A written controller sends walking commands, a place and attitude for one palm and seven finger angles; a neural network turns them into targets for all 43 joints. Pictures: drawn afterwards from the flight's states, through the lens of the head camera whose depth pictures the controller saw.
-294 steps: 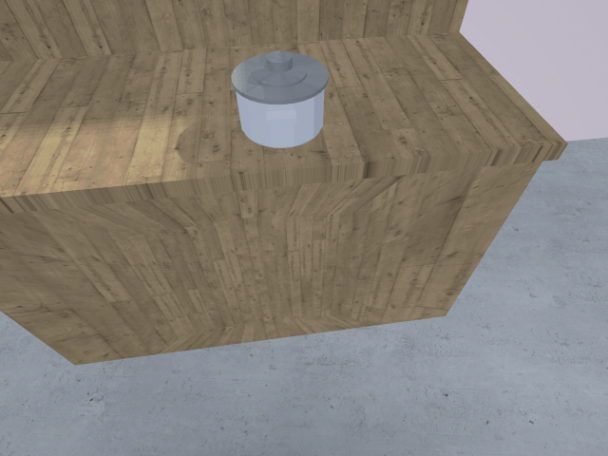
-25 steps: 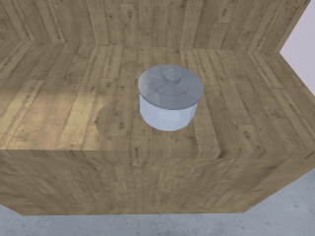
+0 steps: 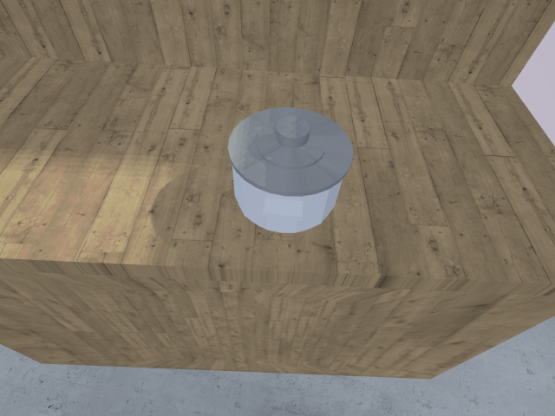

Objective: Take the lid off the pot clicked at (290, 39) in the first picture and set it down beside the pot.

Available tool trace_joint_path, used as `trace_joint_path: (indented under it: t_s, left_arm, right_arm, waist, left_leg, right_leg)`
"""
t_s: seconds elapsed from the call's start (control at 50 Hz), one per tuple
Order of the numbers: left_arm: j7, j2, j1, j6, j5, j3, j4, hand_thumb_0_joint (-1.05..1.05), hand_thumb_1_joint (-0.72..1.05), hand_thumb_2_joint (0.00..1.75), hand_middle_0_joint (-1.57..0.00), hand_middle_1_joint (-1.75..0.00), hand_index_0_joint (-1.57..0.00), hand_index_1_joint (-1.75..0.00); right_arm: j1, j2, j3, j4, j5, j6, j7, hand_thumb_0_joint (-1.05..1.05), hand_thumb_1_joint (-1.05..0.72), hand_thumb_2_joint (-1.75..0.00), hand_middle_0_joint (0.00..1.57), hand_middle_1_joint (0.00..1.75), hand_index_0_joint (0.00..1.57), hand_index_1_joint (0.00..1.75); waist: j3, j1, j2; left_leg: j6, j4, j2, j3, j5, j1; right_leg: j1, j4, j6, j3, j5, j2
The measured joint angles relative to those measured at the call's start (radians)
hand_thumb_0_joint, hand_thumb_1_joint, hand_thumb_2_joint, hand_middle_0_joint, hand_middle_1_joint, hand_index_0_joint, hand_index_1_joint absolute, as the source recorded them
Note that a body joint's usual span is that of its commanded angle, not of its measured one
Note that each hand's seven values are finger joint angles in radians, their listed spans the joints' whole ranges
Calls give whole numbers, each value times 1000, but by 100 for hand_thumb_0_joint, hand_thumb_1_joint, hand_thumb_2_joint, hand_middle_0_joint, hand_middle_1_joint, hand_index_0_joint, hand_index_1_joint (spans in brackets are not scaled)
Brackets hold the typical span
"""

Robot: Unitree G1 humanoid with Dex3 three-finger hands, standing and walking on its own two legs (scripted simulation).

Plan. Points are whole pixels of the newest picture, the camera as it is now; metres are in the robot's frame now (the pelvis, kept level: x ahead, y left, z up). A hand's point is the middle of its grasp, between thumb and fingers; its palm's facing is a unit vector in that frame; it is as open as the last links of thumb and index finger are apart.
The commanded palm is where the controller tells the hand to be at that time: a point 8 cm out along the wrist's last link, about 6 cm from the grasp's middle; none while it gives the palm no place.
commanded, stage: shuffle to correct the standing spot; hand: left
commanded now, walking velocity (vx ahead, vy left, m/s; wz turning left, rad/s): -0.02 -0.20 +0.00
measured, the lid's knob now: (292, 131) +0.46 +0.01 +0.17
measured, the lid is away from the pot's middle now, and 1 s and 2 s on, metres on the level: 0.00 0.00 0.00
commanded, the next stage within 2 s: come to a stop and stand still in 0.72 s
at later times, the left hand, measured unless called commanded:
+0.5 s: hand out of the picture +0.03 +0.16 -0.18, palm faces +0.06 -0.99 -0.15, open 7.4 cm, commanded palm none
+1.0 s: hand out of the picture +0.01 +0.07 -0.19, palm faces +0.02 -0.99 -0.12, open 7.4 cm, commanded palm none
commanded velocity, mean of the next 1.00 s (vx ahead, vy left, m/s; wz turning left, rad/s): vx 0.00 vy -0.13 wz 0.00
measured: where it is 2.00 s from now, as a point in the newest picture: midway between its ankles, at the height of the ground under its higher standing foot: outside the picture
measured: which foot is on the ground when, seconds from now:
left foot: down 0.00-0.06, up 0.08-0.24, down 0.26-0.70, up 0.72-0.94, down 0.96-1.00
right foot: down 0.00-0.26, up 0.28-0.66, down 0.68-1.00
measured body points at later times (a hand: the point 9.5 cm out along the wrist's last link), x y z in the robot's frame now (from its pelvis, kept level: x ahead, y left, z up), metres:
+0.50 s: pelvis -0.02 -0.03 +0.01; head +0.03 +0.03 +0.45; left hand +0.03 +0.21 -0.16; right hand +0.05 -0.27 -0.12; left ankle -0.01 +0.06 -0.73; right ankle -0.06 -0.22 -0.64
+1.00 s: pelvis -0.01 -0.10 +0.00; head +0.02 -0.05 +0.44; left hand +0.01 +0.12 -0.18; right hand +0.03 -0.33 -0.13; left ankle -0.01 -0.06 -0.73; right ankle -0.02 -0.22 -0.73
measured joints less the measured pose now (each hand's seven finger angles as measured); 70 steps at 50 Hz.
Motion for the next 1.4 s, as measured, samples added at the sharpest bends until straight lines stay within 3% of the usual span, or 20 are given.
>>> trace_joint_path:
  t_s: [0.08,0.16,0.2,0.24,0.32,0.38,0.42,0.54,0.6,0.66,0.7,0.76,0.84,0.88,0.94,0.96,1.0,1.06,1.16,1.4]
  left_arm:
    - [0,5,-1,0,4,6,-23,1,91,90,-20,-30,-19,-30]
    - [2,12,0,2,19,7,-50,0,91,90,-20,-30,-20,-30]
    - [2,16,5,6,23,8,-59,0,91,90,-20,-30,-20,-30]
    - [-1,22,14,14,20,8,-60,0,91,90,-20,-30,-20,-30]
    - [-9,45,5,40,6,13,-51,1,91,89,-20,-30,-20,-30]
    - [-17,64,-29,50,12,21,-68,1,91,89,-20,-30,-20,-30]
    - [-24,76,-56,45,13,26,-94,1,91,89,-20,-30,-20,-30]
    - [-33,110,-105,40,10,34,-133,1,91,90,-20,-30,-19,-30]
    - [-36,114,-122,42,6,28,-129,1,91,90,-20,-30,-19,-30]
    - [-41,110,-127,34,1,19,-130,1,91,90,-20,-30,-19,-30]
    - [-39,104,-122,23,3,15,-131,1,91,90,-20,-30,-19,-30]
    - [-31,70,-115,25,15,-2,-130,1,91,90,-20,-30,-19,-30]
    - [-19,54,-75,26,24,-5,-138,1,91,90,-20,-30,-19,-30]
    - [-15,51,-59,19,25,-7,-129,1,91,90,-20,-30,-20,-30]
    - [-7,44,-36,5,14,-16,-101,1,91,89,-20,-30,-20,-30]
    - [-6,40,-30,2,8,-19,-91,1,91,89,-20,-30,-20,-30]
    - [-6,45,-37,3,-4,-18,-62,1,92,89,-20,-30,-20,-30]
    - [1,38,-31,6,-10,-23,-31,1,92,89,-20,-30,-20,-30]
    - [0,23,-27,1,-6,-33,-2,1,92,89,-20,-30,-20,-30]
    - [4,15,6,-15,-4,-42,57,1,91,90,-20,-30,-19,-30]
  right_arm:
    - [-23,-12,-10,-13,6,10,-2,1,-91,-90,20,30,20,30]
    - [-57,-21,-19,-21,8,23,0,1,-91,-90,20,30,20,30]
    - [-81,-23,-21,-32,10,24,2,1,-91,-90,20,30,20,30]
    - [-99,-23,-21,-53,10,13,5,1,-91,-90,20,30,20,30]
    - [-113,-7,-9,-95,-8,-9,9,1,-91,-90,20,30,20,30]
    - [-97,-5,-8,-110,-15,-7,9,0,-91,-90,20,30,20,30]
    - [-95,-16,-10,-109,-17,-2,12,0,-92,-90,20,30,21,30]
    - [-111,-40,-20,-130,-22,8,33,1,-92,-90,20,30,21,30]
    - [-114,-50,-26,-144,-21,8,38,1,-91,-90,20,30,21,30]
    - [-102,-65,-33,-144,-16,16,40,1,-91,-90,20,30,21,30]
    - [-89,-78,-38,-137,-9,25,41,1,-90,-90,20,30,21,30]
    - [-74,-101,-51,-112,-2,54,34,1,-90,-90,20,30,21,30]
    - [-56,-89,-49,-90,-2,63,39,1,-91,-90,20,30,20,30]
    - [-54,-78,-44,-96,-1,52,42,1,-91,-90,20,30,20,30]
    - [-52,-62,-30,-107,4,24,41,1,-91,-90,20,30,20,30]
    - [-50,-58,-25,-109,7,12,40,1,-91,-90,20,30,20,30]
    - [-58,-28,-11,-92,8,-1,35,1,-91,-90,20,30,20,30]
    - [-51,-20,1,-72,7,-8,17,1,-95,-90,20,30,20,30]
    - [-58,-33,11,-50,11,-15,10,1,-96,-90,20,30,20,30]
    - [-50,-46,25,-7,14,-21,22,1,-95,-90,20,30,20,30]
  waist:
    - [19,-3,-7]
    - [41,16,-27]
    - [47,25,-43]
    - [47,23,-57]
    - [46,10,-92]
    - [36,7,-76]
    - [36,17,-62]
    - [48,18,-35]
    - [56,-1,-17]
    - [52,-12,1]
    - [49,-13,14]
    - [52,-27,54]
    - [31,-4,8]
    - [25,1,-16]
    - [18,0,-25]
    - [16,-2,-14]
    - [30,4,-43]
    - [19,21,-60]
    - [21,33,-45]
    - [6,21,-27]
  left_leg:
    - [-5,117,28,44,3,-55]
    - [-7,286,37,106,-126,-141]
    - [-6,276,34,136,-121,-161]
    - [-1,145,31,162,2,-138]
    - [60,114,33,193,56,-125]
    - [57,68,47,176,76,-120]
    - [49,30,57,163,105,-119]
    - [23,-33,91,152,154,-120]
    - [4,-33,104,150,160,-124]
    - [-21,7,112,145,142,-140]
    - [-40,75,120,140,106,-159]
    - [-27,288,104,105,-86,-217]
    - [-17,497,48,152,-133,-268]
    - [-17,452,28,178,-123,-252]
    - [-18,182,8,188,2,-156]
    - [-4,81,11,180,64,-116]
    - [74,49,-5,189,83,-87]
    - [114,-5,-24,204,89,-47]
    - [126,-82,-59,212,127,-6]
    - [137,-172,-78,203,168,33]
  right_leg:
    - [5,14,-24,-23,-12,15]
    - [31,0,-42,-49,-10,26]
    - [34,-1,-43,-49,-8,30]
    - [26,23,-38,-46,-18,35]
    - [-105,375,-11,24,-153,40]
    - [-202,601,8,73,-152,35]
    - [-236,639,23,99,-122,11]
    - [-214,432,62,94,-114,-62]
    - [-168,271,60,66,-115,-70]
    - [-88,67,50,38,-12,-60]
    - [-40,-34,55,26,111,-51]
    - [-20,1,47,-10,75,-34]
    - [-1,-27,20,-5,70,-31]
    - [-5,-31,15,2,74,-25]
    - [-16,-18,19,6,67,0]
    - [-21,-4,21,1,58,15]
    - [-7,5,30,11,48,6]
    - [26,-42,34,23,64,-11]
    - [45,-67,47,16,83,-53]
    - [91,-165,74,10,123,-66]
